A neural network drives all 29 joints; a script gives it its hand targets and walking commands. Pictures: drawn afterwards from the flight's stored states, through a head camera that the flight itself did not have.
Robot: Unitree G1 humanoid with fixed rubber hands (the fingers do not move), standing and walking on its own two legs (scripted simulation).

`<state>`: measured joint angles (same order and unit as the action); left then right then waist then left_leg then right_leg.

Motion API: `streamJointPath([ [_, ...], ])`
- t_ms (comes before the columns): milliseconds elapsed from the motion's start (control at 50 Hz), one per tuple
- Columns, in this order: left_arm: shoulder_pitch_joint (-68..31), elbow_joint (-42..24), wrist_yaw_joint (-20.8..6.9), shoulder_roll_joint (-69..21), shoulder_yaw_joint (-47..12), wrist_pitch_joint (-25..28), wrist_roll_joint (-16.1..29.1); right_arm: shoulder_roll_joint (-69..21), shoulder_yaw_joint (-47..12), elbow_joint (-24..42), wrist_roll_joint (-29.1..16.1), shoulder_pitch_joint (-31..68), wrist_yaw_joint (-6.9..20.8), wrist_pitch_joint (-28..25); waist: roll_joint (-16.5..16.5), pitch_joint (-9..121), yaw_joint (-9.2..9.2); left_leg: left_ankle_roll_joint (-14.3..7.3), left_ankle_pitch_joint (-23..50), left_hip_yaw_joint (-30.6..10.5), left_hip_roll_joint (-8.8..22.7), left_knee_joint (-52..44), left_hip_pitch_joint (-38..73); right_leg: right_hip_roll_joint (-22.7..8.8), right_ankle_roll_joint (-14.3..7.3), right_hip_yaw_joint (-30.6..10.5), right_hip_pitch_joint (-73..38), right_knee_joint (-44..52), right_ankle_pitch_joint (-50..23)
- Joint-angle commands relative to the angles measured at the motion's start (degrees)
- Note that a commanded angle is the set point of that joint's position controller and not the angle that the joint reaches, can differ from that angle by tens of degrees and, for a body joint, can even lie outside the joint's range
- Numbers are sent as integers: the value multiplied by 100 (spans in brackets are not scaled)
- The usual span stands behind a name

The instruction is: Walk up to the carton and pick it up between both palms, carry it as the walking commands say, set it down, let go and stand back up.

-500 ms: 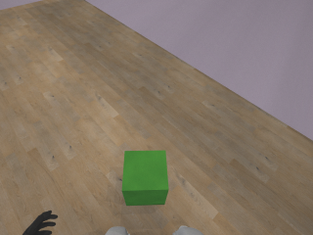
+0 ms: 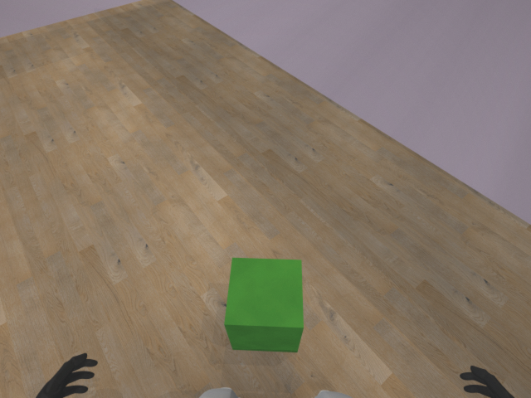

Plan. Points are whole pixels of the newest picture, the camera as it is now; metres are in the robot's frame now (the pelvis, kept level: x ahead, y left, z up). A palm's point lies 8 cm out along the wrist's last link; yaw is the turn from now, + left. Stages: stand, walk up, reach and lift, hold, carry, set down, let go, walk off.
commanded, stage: walk up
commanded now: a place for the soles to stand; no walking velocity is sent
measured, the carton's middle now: (265, 306) +0.48 +0.04 -0.60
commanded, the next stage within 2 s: reach and lift in 0.52 s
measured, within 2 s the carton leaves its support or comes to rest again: neither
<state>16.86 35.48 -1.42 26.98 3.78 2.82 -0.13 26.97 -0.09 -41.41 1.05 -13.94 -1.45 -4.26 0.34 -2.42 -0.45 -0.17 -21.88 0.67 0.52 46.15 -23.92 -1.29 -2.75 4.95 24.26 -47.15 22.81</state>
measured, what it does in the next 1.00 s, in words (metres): stands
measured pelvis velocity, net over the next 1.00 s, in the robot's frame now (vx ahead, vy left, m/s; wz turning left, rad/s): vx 0.01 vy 0.00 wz -0.03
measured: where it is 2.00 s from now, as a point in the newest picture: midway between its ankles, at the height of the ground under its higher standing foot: outside the picture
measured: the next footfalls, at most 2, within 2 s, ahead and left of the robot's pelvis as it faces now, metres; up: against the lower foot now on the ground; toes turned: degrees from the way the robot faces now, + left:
none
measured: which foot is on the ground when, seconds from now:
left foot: down 0.00-1.00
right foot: down 0.00-1.00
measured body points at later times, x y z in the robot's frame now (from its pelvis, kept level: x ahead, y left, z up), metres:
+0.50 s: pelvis +0.00 +0.01 +0.00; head +0.00 +0.01 +0.45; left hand +0.13 +0.34 -0.06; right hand +0.13 -0.31 -0.08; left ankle +0.03 +0.13 -0.70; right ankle +0.03 -0.09 -0.70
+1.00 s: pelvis +0.01 +0.00 +0.00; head +0.12 +0.00 +0.43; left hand +0.26 +0.30 -0.08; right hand +0.25 -0.26 -0.09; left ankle +0.03 +0.13 -0.70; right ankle +0.03 -0.09 -0.70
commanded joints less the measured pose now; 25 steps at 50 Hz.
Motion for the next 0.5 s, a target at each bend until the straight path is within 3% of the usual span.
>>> streamJointPath([
  [0,-230,267,171,1075,129,222,-39,1003,417,108,-88,51,88,-30,86,822,-22,-587,1485,-823,517,-519,275,-638,-274,-1100,-692,1167,-804],
  [60,-243,239,185,1169,152,212,-56,978,416,103,-71,85,92,17,81,624,-32,-434,990,-468,250,-359,101,-1069,-544,-1562,-612,1362,-383],
  [80,-320,241,181,1196,139,205,-57,960,402,71,-67,16,95,12,238,607,26,-445,847,-469,262,-483,173,-1064,-561,-1524,-502,1371,-335],
  [160,-376,219,164,971,75,182,-25,1109,433,100,1,102,99,-54,-121,537,6,-673,801,-1153,607,-964,233,-469,-206,-868,-277,1032,-330],
  [200,-256,252,170,1072,116,198,-70,1052,404,139,-14,229,118,-31,-83,513,-69,-620,767,-1017,522,-828,30,-565,-277,-1110,-457,1274,-69],
  [240,-261,263,188,1174,145,214,-89,944,368,166,-61,293,138,-15,240,443,-72,-490,474,-681,304,-581,-195,-866,-453,-1547,-490,1649,449],
  [280,-217,296,169,1184,135,187,-84,988,395,87,-17,163,136,-1,171,340,-13,-426,210,-522,221,-658,33,-1031,-539,-1624,-243,1665,604],
  [320,-417,244,142,1041,93,144,-50,1088,421,66,3,47,139,-26,-99,217,82,-583,-214,-1004,392,-1214,137,-695,-345,-1163,60,1392,667],
  [380,-255,268,137,889,92,158,-51,1195,443,103,29,127,128,-61,-447,440,-86,-829,-269,-1893,933,-1610,105,-208,-111,-690,-218,795,392],
  [400,-264,283,142,850,89,157,-60,1136,443,116,28,189,139,-38,-457,389,-109,-784,-150,-1730,889,-1610,-71,-218,-120,-708,-418,921,522],
  [420,-144,321,143,918,92,171,-74,1100,408,162,6,305,142,-20,-233,333,-164,-660,92,-1392,730,-1287,-230,-347,-198,-931,-560,1264,494],
  [440,-219,283,152,1103,126,197,-98,998,394,158,-38,250,140,-17,93,305,-82,-519,324,-972,462,-932,-331,-615,-320,-1295,-594,1584,469],
  [480,-192,284,161,1208,157,209,-89,878,355,115,-19,153,147,-5,159,375,-43,-345,558,-471,188,-544,-275,-1133,-598,-1854,-702,1765,279],
])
